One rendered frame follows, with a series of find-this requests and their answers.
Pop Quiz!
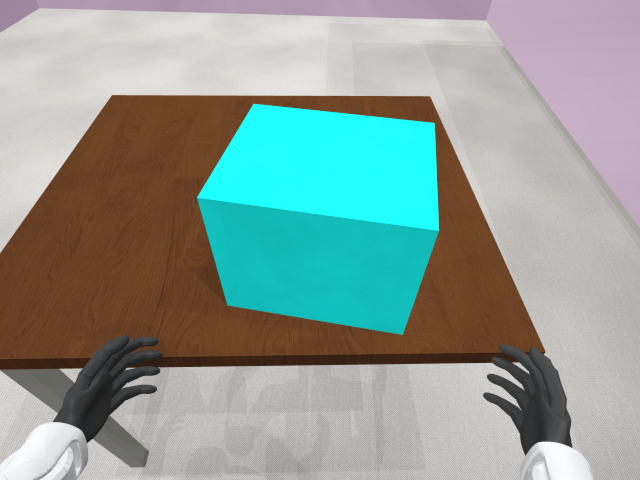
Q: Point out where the robot right hand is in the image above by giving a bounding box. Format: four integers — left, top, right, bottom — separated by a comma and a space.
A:
483, 344, 573, 456

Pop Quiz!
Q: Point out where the left robot forearm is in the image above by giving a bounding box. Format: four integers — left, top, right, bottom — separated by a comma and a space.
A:
0, 422, 88, 480

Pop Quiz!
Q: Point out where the table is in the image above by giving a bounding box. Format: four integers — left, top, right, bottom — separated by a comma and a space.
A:
0, 95, 545, 467

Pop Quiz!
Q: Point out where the carton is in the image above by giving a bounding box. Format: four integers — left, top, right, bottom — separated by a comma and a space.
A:
197, 104, 439, 335

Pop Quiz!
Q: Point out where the right robot forearm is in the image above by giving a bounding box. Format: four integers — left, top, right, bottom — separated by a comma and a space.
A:
520, 442, 594, 480

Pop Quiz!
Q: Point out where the robot left hand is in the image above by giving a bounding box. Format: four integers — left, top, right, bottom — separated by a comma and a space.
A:
53, 334, 163, 443

